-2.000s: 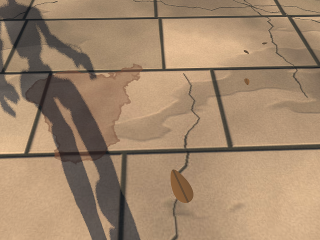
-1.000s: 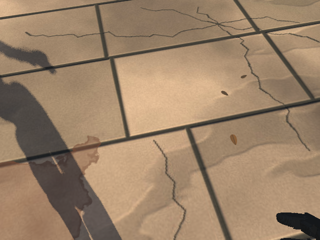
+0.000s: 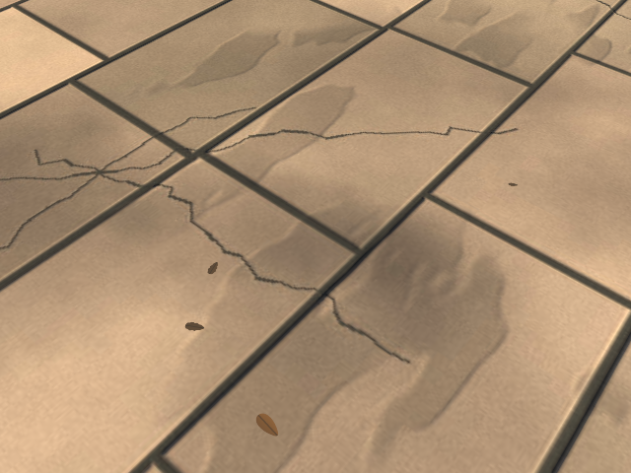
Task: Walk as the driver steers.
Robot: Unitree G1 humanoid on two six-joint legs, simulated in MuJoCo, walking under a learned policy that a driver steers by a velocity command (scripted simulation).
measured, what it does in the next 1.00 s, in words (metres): walks ahead: right foot, then left foot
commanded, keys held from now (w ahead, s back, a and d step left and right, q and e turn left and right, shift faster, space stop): w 0.46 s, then w+q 0.52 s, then no key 0.02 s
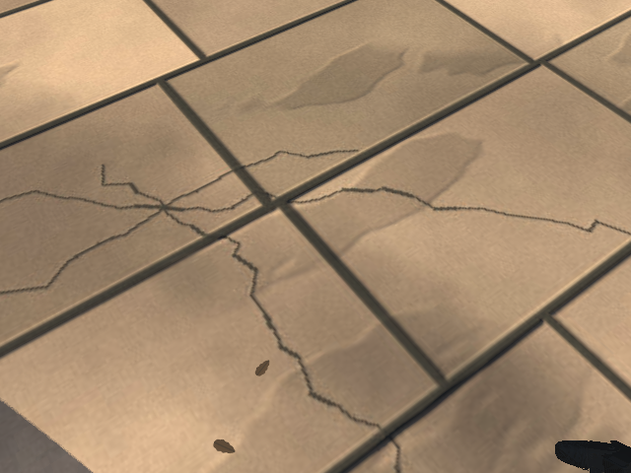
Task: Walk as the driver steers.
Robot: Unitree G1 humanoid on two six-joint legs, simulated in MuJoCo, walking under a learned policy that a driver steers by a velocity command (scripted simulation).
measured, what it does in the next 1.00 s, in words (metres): walks ahead: right foot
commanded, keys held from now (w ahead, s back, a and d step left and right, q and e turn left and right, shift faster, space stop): no key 1.00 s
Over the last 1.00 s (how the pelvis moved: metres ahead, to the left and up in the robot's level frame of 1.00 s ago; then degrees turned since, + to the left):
0.45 0.00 -0.01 13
